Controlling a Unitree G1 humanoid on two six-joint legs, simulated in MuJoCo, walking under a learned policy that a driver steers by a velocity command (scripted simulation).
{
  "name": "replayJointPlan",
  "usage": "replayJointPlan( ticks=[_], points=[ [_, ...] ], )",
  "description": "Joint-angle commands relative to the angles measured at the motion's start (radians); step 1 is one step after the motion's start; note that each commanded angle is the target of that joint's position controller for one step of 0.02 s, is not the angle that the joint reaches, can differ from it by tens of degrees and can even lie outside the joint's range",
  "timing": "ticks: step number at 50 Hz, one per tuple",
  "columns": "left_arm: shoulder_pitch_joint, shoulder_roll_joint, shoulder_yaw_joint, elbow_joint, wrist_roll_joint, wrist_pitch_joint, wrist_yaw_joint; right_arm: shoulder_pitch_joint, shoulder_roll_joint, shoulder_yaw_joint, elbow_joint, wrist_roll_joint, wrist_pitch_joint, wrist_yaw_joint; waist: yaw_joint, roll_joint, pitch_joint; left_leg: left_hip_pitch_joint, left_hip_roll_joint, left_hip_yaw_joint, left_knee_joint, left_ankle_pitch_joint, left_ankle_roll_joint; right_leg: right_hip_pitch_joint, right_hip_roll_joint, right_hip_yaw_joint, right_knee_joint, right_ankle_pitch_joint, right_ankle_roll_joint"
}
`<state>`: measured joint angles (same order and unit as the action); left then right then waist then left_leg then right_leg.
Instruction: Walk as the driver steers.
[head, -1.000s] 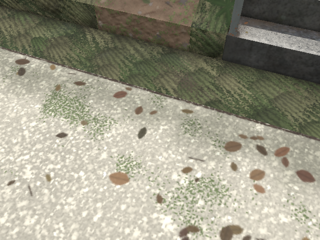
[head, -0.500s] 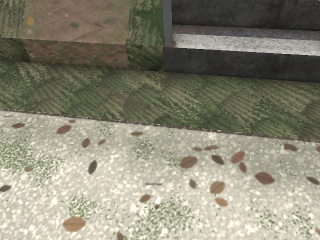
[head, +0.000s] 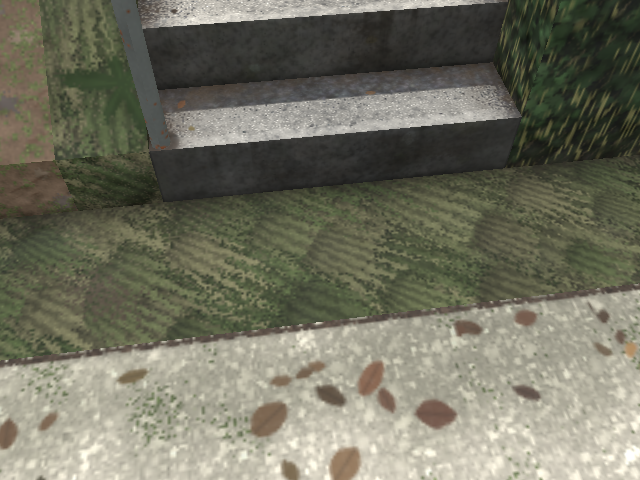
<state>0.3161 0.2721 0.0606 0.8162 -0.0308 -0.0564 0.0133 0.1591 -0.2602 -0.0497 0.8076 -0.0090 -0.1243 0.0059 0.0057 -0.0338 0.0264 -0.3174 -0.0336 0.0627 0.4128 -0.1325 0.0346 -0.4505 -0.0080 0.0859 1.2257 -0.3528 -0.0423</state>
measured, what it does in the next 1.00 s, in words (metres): walks ahead: right foot, then left foot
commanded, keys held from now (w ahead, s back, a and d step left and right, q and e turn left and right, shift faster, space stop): w+e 0.10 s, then e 0.28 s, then no key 0.04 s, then q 0.58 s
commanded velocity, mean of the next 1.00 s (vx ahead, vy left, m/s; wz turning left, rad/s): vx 0.16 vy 0.00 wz -0.14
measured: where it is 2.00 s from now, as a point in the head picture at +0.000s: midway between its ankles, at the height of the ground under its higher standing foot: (313, 415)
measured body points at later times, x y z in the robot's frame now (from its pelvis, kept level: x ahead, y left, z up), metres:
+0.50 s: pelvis +0.20 -0.06 -0.01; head +0.25 -0.09 +0.43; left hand +0.44 +0.14 -0.09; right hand +0.26 -0.37 -0.13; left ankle +0.18 +0.10 -0.64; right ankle +0.28 -0.16 -0.74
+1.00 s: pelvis +0.25 -0.03 +0.01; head +0.28 -0.01 +0.45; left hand +0.44 +0.23 -0.10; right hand +0.32 -0.33 -0.09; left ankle +0.24 +0.06 -0.74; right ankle +0.24 -0.17 -0.66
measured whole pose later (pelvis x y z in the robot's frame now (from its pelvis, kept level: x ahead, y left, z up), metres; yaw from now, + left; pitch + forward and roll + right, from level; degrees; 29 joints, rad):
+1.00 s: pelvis +0.25 -0.03 +0.01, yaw -3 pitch +3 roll -2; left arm 0.10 0.30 0.09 0.70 0.01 0.02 0.04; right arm 0.26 -0.28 -0.06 0.75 0.01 0.01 -0.02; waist -0.03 -0.02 0.02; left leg -0.27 -0.01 -0.06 0.48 -0.26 0.04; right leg -0.55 0.05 0.02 1.03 -0.42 0.04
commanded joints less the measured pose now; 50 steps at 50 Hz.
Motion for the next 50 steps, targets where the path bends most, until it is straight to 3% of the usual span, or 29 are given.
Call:
replayJointPlan(
  ticks=[1, 5, 9, 12, 14, 16, 17, 18, 19, 20, 21, 22, 23, 24, 26, 28, 30, 32, 34, 37, 40, 41, 42, 43, 44, 45, 46, 47, 50],
  points=[
    [0.027, 0.030, 0.012, -0.084, -0.004, 0.005, -0.005, 0.031, -0.083, -0.023, -0.022, 0.000, -0.014, 0.004, -0.001, 0.108, -0.042, 0.160, 0.284, -0.255, -0.260, 0.035, 0.171, -0.182, -0.122, 0.029, -0.007, 0.061, 0.003],
    [-0.060, 0.030, 0.008, -0.147, 0.009, 0.014, -0.008, 0.053, -0.137, -0.042, 0.006, 0.005, -0.018, 0.004, -0.005, 0.077, -0.009, 0.176, 0.305, -0.135, -0.295, 0.160, 0.193, -0.280, -0.143, 0.031, -0.141, 0.182, 0.019],
    [-0.177, 0.020, 0.000, -0.195, 0.018, -0.001, -0.036, 0.033, -0.165, -0.042, 0.003, 0.006, 0.009, -0.013, -0.030, 0.083, 0.011, 0.160, 0.245, 0.058, -0.219, 0.444, 0.141, -0.183, -0.098, -0.072, -0.423, 0.391, 0.024],
    [-0.239, 0.034, 0.007, -0.239, 0.016, 0.005, -0.060, 0.067, -0.196, -0.046, 0.008, 0.024, 0.031, -0.022, -0.053, 0.112, -0.017, 0.235, 0.266, 0.083, -0.149, 0.469, 0.110, -0.128, -0.067, -0.112, -0.541, 0.395, 0.012],
    [-0.225, 0.068, 0.023, -0.260, 0.020, 0.011, -0.070, 0.059, -0.220, -0.054, 0.004, 0.040, 0.048, -0.029, -0.031, 0.129, -0.038, 0.288, 0.290, 0.085, -0.059, 0.538, 0.088, -0.088, -0.035, -0.134, -0.588, 0.296, -0.019],
    [-0.066, 0.125, 0.057, -0.230, 0.027, 0.010, -0.070, 0.035, -0.220, -0.057, -0.008, 0.050, 0.066, -0.038, 0.059, 0.110, -0.114, 0.280, 0.257, 0.115, 0.186, 0.611, 0.047, 0.106, 0.038, -0.169, -0.704, 0.306, -0.069],
    [0.045, 0.194, 0.087, -0.203, 0.029, 0.010, -0.051, 0.076, -0.184, -0.045, -0.013, 0.032, 0.067, -0.037, 0.100, 0.024, -0.175, 0.158, 0.191, 0.133, 0.425, 0.443, -0.008, 0.310, 0.028, -0.110, -0.755, 0.527, -0.111],
    [0.050, 0.295, 0.098, -0.217, 0.032, 0.018, -0.026, 0.152, -0.056, -0.004, -0.046, -0.041, 0.062, -0.025, 0.011, -0.250, -0.244, -0.170, 0.077, 0.123, 0.770, -0.452, -0.065, 0.573, -0.227, 0.223, -0.653, 1.038, -0.211],
    [0.020, 0.305, 0.087, -0.281, 0.051, 0.010, -0.035, 0.227, -0.100, 0.003, -0.062, -0.012, 0.048, -0.010, 0.002, -0.273, -0.480, -0.347, -0.027, -0.093, 1.033, -0.616, -0.083, 0.740, -0.408, 0.630, -0.755, 0.903, -0.423],
    [-0.014, 0.218, 0.069, -0.300, 0.048, 0.010, -0.043, 0.128, -0.183, -0.018, -0.064, 0.020, 0.048, -0.002, 0.060, -0.086, -0.456, -0.386, 0.032, -0.170, 1.054, -0.490, -0.068, 0.680, -0.352, 0.527, -0.804, 0.773, -0.368],
    [-0.068, 0.176, 0.054, -0.295, 0.032, 0.010, -0.041, 0.066, -0.174, -0.014, -0.085, 0.027, 0.054, -0.006, 0.041, -0.032, -0.343, -0.412, 0.066, -0.150, 0.996, -0.395, -0.060, 0.567, -0.306, 0.404, -0.807, 0.688, -0.310],
    [-0.110, 0.131, 0.037, -0.291, 0.022, 0.014, -0.035, 0.063, -0.151, -0.011, -0.064, 0.016, 0.068, -0.017, 0.011, 0.043, -0.274, -0.383, 0.114, -0.146, 0.928, -0.342, -0.069, 0.445, -0.266, 0.316, -0.813, 0.654, -0.261],
    [-0.143, 0.103, 0.025, -0.290, 0.025, 0.017, -0.032, 0.071, -0.153, -0.013, -0.061, 0.014, 0.085, -0.025, -0.017, 0.025, -0.240, -0.312, 0.136, -0.148, 0.862, -0.319, -0.073, 0.327, -0.242, 0.263, -0.833, 0.645, -0.245],
    [-0.160, 0.099, 0.019, -0.283, 0.042, 0.015, -0.032, 0.094, -0.148, -0.014, -0.051, 0.016, 0.102, -0.026, -0.040, 0.000, -0.226, -0.221, 0.134, -0.129, 0.835, -0.297, -0.076, 0.225, -0.222, 0.217, -0.857, 0.655, -0.237],
    [-0.178, 0.080, 0.010, -0.259, 0.060, 0.002, -0.031, 0.134, -0.103, -0.005, -0.032, 0.015, 0.117, -0.031, -0.061, -0.027, -0.221, -0.116, 0.129, -0.111, 0.704, -0.266, -0.087, 0.137, -0.191, 0.120, -0.879, 0.690, -0.232],
    [-0.183, 0.067, 0.006, -0.230, 0.067, -0.003, -0.023, 0.119, -0.068, 0.007, -0.024, 0.011, 0.121, -0.036, -0.053, -0.043, -0.213, -0.052, 0.131, -0.108, 0.550, -0.231, -0.095, 0.114, -0.179, 0.060, -0.894, 0.642, -0.220],
    [-0.179, 0.083, 0.010, -0.207, 0.071, 0.003, -0.013, 0.084, -0.077, 0.006, -0.026, 0.014, 0.128, -0.036, -0.028, -0.070, -0.198, -0.020, 0.128, -0.099, 0.466, -0.191, -0.094, 0.113, -0.189, 0.052, -0.921, 0.461, -0.215],
    [-0.181, 0.115, 0.020, -0.196, 0.067, 0.015, -0.003, 0.040, -0.117, -0.007, -0.045, 0.021, 0.137, -0.037, -0.005, -0.084, -0.153, -0.044, 0.116, -0.086, 0.441, -0.205, -0.086, 0.117, -0.213, 0.081, -0.952, 0.238, -0.217],
    [-0.176, 0.131, 0.025, -0.185, 0.057, 0.028, 0.007, 0.008, -0.129, -0.014, -0.066, 0.022, 0.144, -0.038, 0.011, -0.084, -0.107, -0.090, 0.108, -0.077, 0.432, -0.253, -0.073, 0.144, -0.244, 0.118, -0.966, 0.127, -0.218],
    [-0.175, 0.128, 0.027, -0.172, 0.044, 0.041, 0.022, 0.015, -0.107, -0.015, -0.076, 0.021, 0.145, -0.033, 0.012, -0.067, -0.095, -0.104, 0.095, -0.055, 0.391, -0.294, -0.049, 0.215, -0.273, 0.126, -0.938, 0.173, -0.216],
    [-0.208, 0.131, 0.033, -0.166, 0.022, 0.057, 0.032, 0.100, -0.084, -0.017, -0.052, 0.018, 0.143, -0.016, -0.040, -0.063, -0.119, 0.021, 0.050, 0.004, 0.166, -0.165, -0.005, 0.227, -0.242, 0.042, -0.848, 0.306, -0.163],
    [-0.184, 0.123, 0.036, -0.153, 0.010, 0.062, 0.034, 0.119, -0.106, -0.022, -0.053, 0.010, 0.143, -0.011, -0.046, -0.036, -0.105, 0.064, 0.062, -0.041, 0.053, -0.060, 0.029, 0.203, -0.204, -0.005, -0.781, 0.300, -0.107],
    [-0.172, 0.083, 0.030, -0.168, 0.024, 0.061, 0.034, 0.137, -0.195, -0.043, -0.064, -0.001, 0.143, -0.017, -0.017, 0.143, -0.106, 0.139, 0.221, -0.279, -0.035, 0.127, 0.100, 0.080, -0.100, -0.117, -0.561, 0.201, -0.016],
    [-0.237, 0.059, 0.025, -0.211, 0.042, 0.050, 0.034, 0.111, -0.278, -0.065, -0.083, 0.004, 0.144, -0.019, -0.022, 0.335, -0.029, 0.163, 0.378, -0.527, -0.088, 0.306, 0.247, -0.142, 0.068, -0.190, -0.457, -0.080, 0.061],
    [-0.323, 0.084, 0.032, -0.228, 0.051, 0.044, 0.033, 0.144, -0.239, -0.058, -0.097, -0.025, 0.129, -0.020, -0.084, 0.287, -0.051, 0.185, 0.414, -0.580, -0.114, 0.348, 0.311, -0.215, 0.070, -0.077, -0.236, -0.255, 0.067],
    [-0.296, 0.098, 0.042, -0.216, 0.039, 0.047, 0.027, 0.119, -0.218, -0.053, -0.104, -0.029, 0.112, -0.023, -0.051, 0.216, -0.070, 0.201, 0.378, -0.511, -0.094, 0.367, 0.282, -0.235, 0.050, -0.027, -0.132, -0.222, 0.063],
    [-0.256, 0.092, 0.045, -0.190, 0.036, 0.056, 0.029, 0.060, -0.208, -0.055, -0.122, -0.008, 0.104, -0.025, -0.019, 0.152, -0.074, 0.209, 0.319, -0.435, -0.065, 0.385, 0.228, -0.241, 0.036, -0.014, -0.104, -0.161, 0.070],
    [-0.239, 0.098, 0.047, -0.182, 0.042, 0.062, 0.032, 0.027, -0.194, -0.052, -0.135, 0.015, 0.103, -0.028, -0.006, 0.136, -0.080, 0.220, 0.298, -0.403, -0.053, 0.402, 0.200, -0.250, 0.024, -0.007, -0.117, -0.112, 0.078],
    [-0.248, 0.062, 0.037, -0.190, 0.035, 0.057, 0.032, 0.051, -0.177, -0.051, -0.145, 0.024, 0.122, -0.041, -0.008, 0.136, -0.124, 0.251, 0.242, -0.357, -0.024, 0.485, 0.184, -0.196, 0.040, -0.029, -0.195, -0.026, 0.106]
  ],
)
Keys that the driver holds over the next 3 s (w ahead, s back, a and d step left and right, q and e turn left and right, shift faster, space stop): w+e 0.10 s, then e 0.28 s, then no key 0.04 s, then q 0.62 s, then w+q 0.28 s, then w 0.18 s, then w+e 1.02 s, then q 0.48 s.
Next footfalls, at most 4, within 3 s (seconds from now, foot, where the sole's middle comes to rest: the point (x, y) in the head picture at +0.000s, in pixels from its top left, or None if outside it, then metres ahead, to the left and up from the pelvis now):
0.34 right None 0.32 -0.17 -0.77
0.82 left None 0.28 0.06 -0.77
1.24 right None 0.32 -0.17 -0.77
1.66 left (256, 443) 0.54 0.16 -0.77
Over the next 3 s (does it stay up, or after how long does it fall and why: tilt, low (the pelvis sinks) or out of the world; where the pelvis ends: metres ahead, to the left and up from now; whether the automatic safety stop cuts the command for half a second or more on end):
stays up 1.01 0.01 0.00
